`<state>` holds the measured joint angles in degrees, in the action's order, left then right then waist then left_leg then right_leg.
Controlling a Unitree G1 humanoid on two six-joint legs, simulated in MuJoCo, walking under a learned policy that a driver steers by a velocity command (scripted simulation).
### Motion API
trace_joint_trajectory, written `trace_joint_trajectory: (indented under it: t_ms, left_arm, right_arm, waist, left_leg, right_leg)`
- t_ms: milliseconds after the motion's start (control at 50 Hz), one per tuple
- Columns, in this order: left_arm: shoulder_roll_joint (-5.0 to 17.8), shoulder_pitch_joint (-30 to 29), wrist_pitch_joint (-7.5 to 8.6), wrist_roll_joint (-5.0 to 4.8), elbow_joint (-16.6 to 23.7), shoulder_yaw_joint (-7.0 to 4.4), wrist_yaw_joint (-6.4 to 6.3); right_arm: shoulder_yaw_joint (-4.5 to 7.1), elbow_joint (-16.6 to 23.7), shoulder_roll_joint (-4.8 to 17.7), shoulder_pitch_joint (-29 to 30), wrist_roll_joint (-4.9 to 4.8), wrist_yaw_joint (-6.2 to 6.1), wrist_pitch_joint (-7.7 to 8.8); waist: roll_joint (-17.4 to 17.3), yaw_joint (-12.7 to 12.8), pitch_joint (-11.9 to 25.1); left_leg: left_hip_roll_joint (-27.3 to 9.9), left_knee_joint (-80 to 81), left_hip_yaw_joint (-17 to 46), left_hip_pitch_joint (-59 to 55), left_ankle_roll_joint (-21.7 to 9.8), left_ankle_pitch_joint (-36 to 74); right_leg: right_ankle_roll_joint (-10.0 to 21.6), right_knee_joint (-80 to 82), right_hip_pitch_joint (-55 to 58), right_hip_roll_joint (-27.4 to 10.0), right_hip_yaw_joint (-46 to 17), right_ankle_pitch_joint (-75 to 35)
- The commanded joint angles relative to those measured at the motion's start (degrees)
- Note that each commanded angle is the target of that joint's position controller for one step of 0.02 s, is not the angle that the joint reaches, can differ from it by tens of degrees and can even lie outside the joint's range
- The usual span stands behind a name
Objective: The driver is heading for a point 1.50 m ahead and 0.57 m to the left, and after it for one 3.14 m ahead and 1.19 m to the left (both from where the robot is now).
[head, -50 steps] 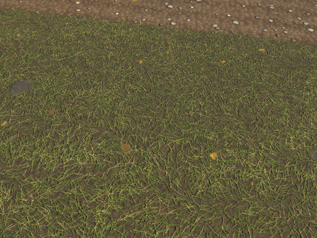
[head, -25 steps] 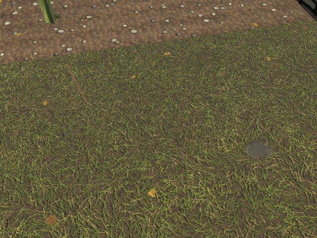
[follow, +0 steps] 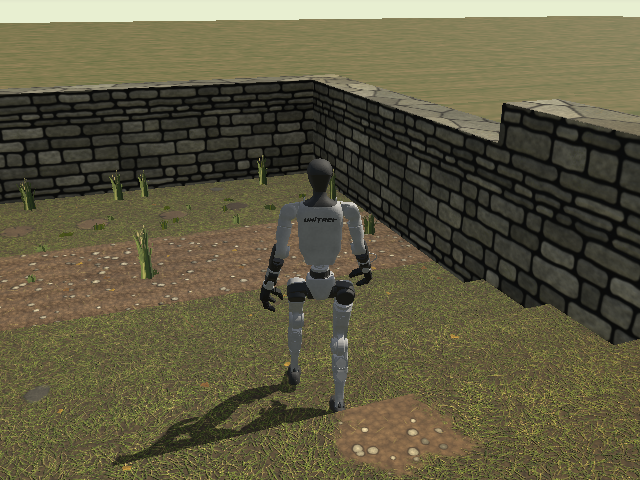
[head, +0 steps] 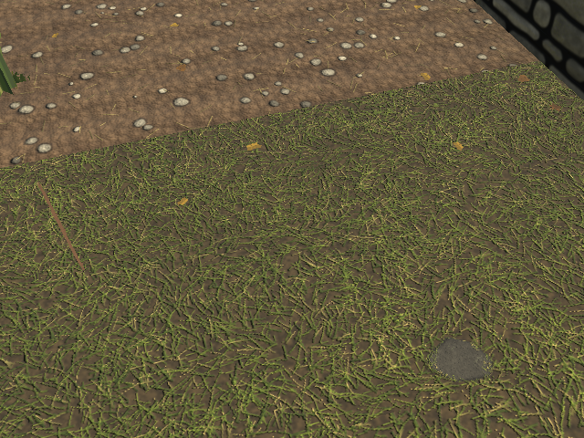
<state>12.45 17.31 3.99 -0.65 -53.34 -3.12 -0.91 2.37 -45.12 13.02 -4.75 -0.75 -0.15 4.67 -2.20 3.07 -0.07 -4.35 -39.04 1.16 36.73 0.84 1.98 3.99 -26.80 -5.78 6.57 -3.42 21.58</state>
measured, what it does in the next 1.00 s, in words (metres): goes down, turning left: left foot, then right foot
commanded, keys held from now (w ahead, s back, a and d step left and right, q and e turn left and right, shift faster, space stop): w+q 0.94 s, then w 0.06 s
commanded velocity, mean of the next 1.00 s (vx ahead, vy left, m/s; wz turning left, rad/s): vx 0.50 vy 0.00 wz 0.47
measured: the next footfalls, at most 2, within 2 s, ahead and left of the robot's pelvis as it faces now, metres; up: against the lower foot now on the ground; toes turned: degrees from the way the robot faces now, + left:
left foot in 0.10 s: +0.24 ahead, +0.13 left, +0.00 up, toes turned +4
right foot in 0.64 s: +0.50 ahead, -0.04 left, +0.00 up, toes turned +26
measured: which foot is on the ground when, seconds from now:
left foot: up 0.00-0.08, down 0.10-0.66, up 0.68-1.00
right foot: down 0.00-0.10, up 0.12-0.62, down 0.64-1.00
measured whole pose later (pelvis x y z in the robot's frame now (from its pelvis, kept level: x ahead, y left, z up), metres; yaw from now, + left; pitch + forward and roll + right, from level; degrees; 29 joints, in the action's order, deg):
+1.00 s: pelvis +0.53 +0.14 -0.03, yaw +33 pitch +3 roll -3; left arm 14.9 26.1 6.3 -0.7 -50.9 -3.8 -0.6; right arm 4.7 -35.0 17.8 -5.0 -1.2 4.1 2.1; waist -3.1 5.9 -0.4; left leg -1.9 -35.3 4.9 37.5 -4.5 23.3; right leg -1.9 -35.8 -4.6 -1.3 7.8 33.1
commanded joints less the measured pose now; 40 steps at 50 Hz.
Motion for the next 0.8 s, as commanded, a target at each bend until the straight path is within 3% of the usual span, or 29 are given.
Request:
trace_joint_trajectory:
  t_ms: [20,60,80,100,120,140,160,180,200,220,240,280,360,420,440,460,500,560,580,600,620,640,660,680,700,720,740,780,800]
  left_arm:
    - [9.62,5.92,-0.07,-0.01,-0.27,-2.44,-0.37]
    - [9.65,5.37,-0.84,0.21,-0.47,-2.47,-0.40]
    - [9.94,2.64,-1.11,0.10,0.22,-2.44,-0.34]
    - [9.69,1.01,-1.37,0.22,0.99,-2.24,-0.38]
    - [8.37,2.26,-1.33,1.09,2.51,-1.77,-0.40]
    - [4.22,5.96,0.02,1.64,2.45,-0.47,0.38]
    - [8.47,1.95,1.28,0.52,3.28,-1.31,1.10]
    - [10.13,-4.35,2.15,-0.75,5.29,-1.82,1.10]
    - [9.52,-7.71,2.65,-0.20,6.28,-1.74,0.59]
    - [9.18,-7.86,2.55,0.75,6.60,-2.06,0.12]
    - [8.88,-6.55,2.11,1.18,6.59,-2.31,-0.10]
    - [8.37,-6.10,0.92,1.11,6.89,-2.42,-0.47]
    - [7.42,-15.23,0.68,1.73,11.06,-2.17,-0.82]
    - [5.28,-17.81,1.58,2.09,12.71,-1.52,0.16]
    - [6.50,-14.69,1.93,1.85,11.48,-1.96,0.98]
    - [7.36,-14.48,1.95,1.61,11.63,-2.21,1.28]
    - [7.91,-18.58,2.51,1.51,13.72,-2.05,1.73]
    - [9.28,-20.79,4.09,0.82,15.64,-2.39,3.46]
    - [9.54,-19.52,4.57,0.80,15.57,-2.61,3.63]
    - [9.93,-15.25,4.97,0.74,14.76,-3.00,3.52]
    - [11.12,-7.94,5.41,0.93,13.26,-3.82,3.45]
    - [12.86,2.95,5.69,1.20,10.99,-4.88,3.34]
    - [15.34,9.32,5.42,1.05,10.05,-5.32,3.13]
    - [15.41,7.11,4.94,0.20,10.89,-4.82,3.45]
    - [12.90,3.82,4.60,-1.39,10.33,-4.39,3.55]
    - [9.46,2.69,4.54,-1.89,10.89,-3.72,3.60]
    - [8.24,-0.26,4.18,-1.48,11.03,-2.96,3.67]
    - [8.35,-3.50,3.88,-0.79,10.33,-2.44,3.25]
    - [10.02,-3.49,4.15,0.67,9.85,-2.94,2.88]
  right_arm:
    - [1.31,6.09,5.26,7.22,-0.54,1.53,0.60]
    - [1.63,6.83,5.68,6.14,-0.97,2.37,0.70]
    - [2.27,5.36,6.54,0.60,-0.66,2.66,0.83]
    - [3.78,2.66,8.95,-8.88,-0.17,2.95,0.96]
    - [5.18,0.97,13.12,-17.64,0.02,2.93,0.87]
    - [5.49,-0.26,15.17,-22.28,-0.70,3.47,0.71]
    - [4.26,-0.08,10.78,-22.46,-1.10,3.22,0.41]
    - [3.97,1.20,10.07,-18.44,-0.27,2.68,0.31]
    - [4.07,2.44,10.59,-14.74,0.45,2.35,0.23]
    - [3.80,3.22,10.00,-12.36,0.71,2.27,0.14]
    - [3.42,4.05,8.87,-10.84,1.04,2.12,0.19]
    - [3.34,4.64,8.60,-10.67,0.25,1.74,0.17]
    - [4.08,2.55,11.35,-15.93,-0.57,-0.82,-0.18]
    - [3.98,2.10,10.79,-16.69,-0.04,-1.09,-1.33]
    - [3.92,2.78,10.60,-17.06,1.33,-0.92,-1.31]
    - [3.56,3.13,9.34,-17.02,1.02,-0.75,-1.31]
    - [3.14,3.31,7.97,-19.51,0.06,-0.75,-1.51]
    - [3.19,4.46,8.30,-20.95,-0.49,-0.98,-2.59]
    - [3.30,5.47,8.91,-19.26,-0.58,-1.08,-3.03]
    - [3.31,7.05,9.41,-15.50,-0.63,-1.00,-3.24]
    - [3.32,8.92,10.03,-11.04,-0.79,-0.79,-3.01]
    - [2.99,10.64,8.98,-7.03,-1.40,-0.58,-2.38]
    - [1.49,11.37,2.62,-10.96,-0.89,-0.66,-1.99]
    - [0.40,10.88,0.22,-21.19,-1.20,-1.01,-1.48]
    - [1.88,10.49,6.60,-19.28,-2.41,-1.26,-1.64]
    - [2.51,11.07,9.53,-12.60,-2.08,-1.88,-2.22]
    - [2.83,11.69,10.07,-10.08,-1.21,-2.05,-3.09]
    - [2.47,13.18,8.01,-9.17,-0.54,-0.89,-4.23]
    - [2.17,13.04,6.80,-8.48,-0.14,-0.18,-4.20]
  waist:
    - [5.83,1.74,-5.45]
    - [6.16,0.51,-5.27]
    - [6.81,-2.70,-2.15]
    - [4.42,-6.92,3.40]
    - [-3.33,-8.77,9.93]
    - [-16.27,-7.87,16.27]
    - [-12.02,-9.11,13.88]
    - [-6.72,-9.10,6.54]
    - [-0.10,-7.60,3.43]
    - [2.34,-5.35,2.72]
    - [0.95,-3.50,4.07]
    - [-0.46,-2.42,3.95]
    - [-1.05,-5.19,1.20]
    - [-3.30,-5.32,3.04]
    - [-4.37,-4.57,6.60]
    - [-3.98,-3.93,6.00]
    - [-3.47,-5.18,3.26]
    - [-2.99,-5.82,1.96]
    - [-4.22,-4.77,1.96]
    - [-5.71,-1.96,2.81]
    - [-6.37,2.59,4.79]
    - [-3.04,8.89,8.02]
    - [8.95,7.57,11.62]
    - [24.84,0.39,12.65]
    - [18.22,-1.35,5.13]
    - [8.32,0.39,0.60]
    - [2.41,-1.23,-2.34]
    - [3.25,-4.00,-4.62]
    - [2.63,-3.47,-3.63]
  left_leg:
    - [0.24,2.44,-0.15,3.41,-4.16,-5.19]
    - [2.07,4.20,-1.61,3.16,-6.66,-10.86]
    - [4.06,5.73,-3.74,-5.43,-8.08,-9.93]
    - [5.78,5.80,-3.26,-19.87,-9.85,-4.63]
    - [-2.44,8.29,13.21,-37.25,-15.14,-5.78]
    - [-12.57,17.90,40.20,-52.55,-22.41,-17.25]
    - [-13.31,21.77,45.14,-55.33,-20.48,-26.96]
    - [-12.34,22.22,39.13,-48.98,-18.11,-23.36]
    - [-10.40,22.12,33.35,-41.46,-16.75,-16.12]
    - [-8.33,22.40,28.26,-35.19,-15.88,-8.82]
    - [-6.50,22.91,25.42,-32.33,-15.50,-5.36]
    - [-5.16,24.68,22.60,-28.91,-15.73,-4.53]
    - [-3.60,26.90,20.06,-27.41,-14.57,-2.50]
    - [0.82,24.17,14.39,-21.03,-11.60,5.59]
    - [-0.91,22.27,15.71,-20.94,-11.84,9.09]
    - [-1.27,20.47,16.86,-23.21,-12.35,9.53]
    - [-2.65,17.97,21.15,-30.09,-13.64,8.34]
    - [-4.44,12.86,26.47,-37.21,-15.57,9.35]
    - [-3.86,11.43,26.79,-34.70,-15.27,11.62]
    - [-1.92,8.91,25.65,-29.13,-14.14,17.10]
    - [0.68,2.88,24.25,-22.75,-12.47,24.36]
    - [4.22,-10.52,21.62,-14.87,-9.60,23.86]
    - [11.18,-28.97,17.82,-4.18,-6.89,-11.88]
    - [14.47,-40.83,15.73,5.14,-5.78,-38.89]
    - [9.52,-43.95,13.70,16.83,-5.11,-36.82]
    - [6.15,-42.60,12.02,17.50,-4.94,-31.82]
    - [4.01,-39.25,10.51,14.83,-4.69,-28.02]
    - [-0.37,-30.74,9.90,8.39,-3.91,-25.40]
    - [-0.65,-30.36,8.64,6.99,-3.91,-18.11]
  right_leg:
    - [8.41,7.29,3.47,-20.80,-9.18,-26.74]
    - [6.62,3.73,7.78,-21.03,-6.76,-36.87]
    - [5.20,-0.97,6.44,-19.03,-3.47,-46.18]
    - [3.55,-10.33,1.87,-15.76,-0.15,-52.25]
    - [0.10,-29.21,-12.31,-9.65,3.77,-39.21]
    - [-2.88,-46.89,-30.05,-0.83,2.50,5.12]
    - [-1.96,-50.31,-39.02,-3.11,-3.62,8.72]
    - [-1.65,-49.15,-42.18,-5.33,-3.51,4.31]
    - [-1.44,-45.21,-40.01,-7.29,-2.88,0.36]
    - [-1.73,-40.52,-35.93,-9.05,-2.64,-2.48]
    - [-2.02,-37.05,-31.97,-10.22,-2.92,-4.23]
    - [-3.43,-30.86,-29.51,-10.78,-2.43,-5.01]
    - [-5.66,-15.61,-32.17,-9.82,-2.44,-17.71]
    - [-5.61,-10.19,-22.31,-6.30,0.13,-28.24]
    - [-5.13,-18.47,-18.42,-6.04,-0.06,-33.00]
    - [-4.79,-20.39,-21.77,-6.83,-0.96,-30.14]
    - [-3.86,-20.06,-29.94,-7.49,-1.70,-23.18]
    - [-2.49,-16.92,-34.86,-6.87,-2.26,-15.71]
    - [-2.31,-15.59,-30.39,-5.94,-1.29,-14.41]
    - [-1.78,-13.44,-20.88,-4.29,0.21,-13.06]
    - [-0.97,-11.01,-8.44,-3.15,1.55,-14.78]
    - [1.05,-5.76,5.51,-5.86,-0.39,-19.21]
    - [6.81,-2.38,16.37,-18.13,-14.91,-19.00]
    - [14.76,3.08,18.11,-29.31,-35.39,-31.62]
    - [16.66,3.83,15.82,-32.07,-38.22,-25.59]
    - [14.62,4.51,9.25,-29.48,-32.72,-21.26]
    - [12.35,6.04,1.88,-27.27,-25.92,-21.07]
    - [10.17,9.18,-8.50,-24.89,-18.29,-19.22]
    - [10.33,9.22,-9.58,-24.23,-15.08,-19.95]
Velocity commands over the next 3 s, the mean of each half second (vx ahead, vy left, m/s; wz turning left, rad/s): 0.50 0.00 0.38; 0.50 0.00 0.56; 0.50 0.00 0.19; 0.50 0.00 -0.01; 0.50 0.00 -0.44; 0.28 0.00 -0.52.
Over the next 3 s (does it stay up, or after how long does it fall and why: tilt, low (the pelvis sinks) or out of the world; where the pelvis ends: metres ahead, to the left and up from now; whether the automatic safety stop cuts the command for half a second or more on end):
stays up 1.42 0.67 -0.30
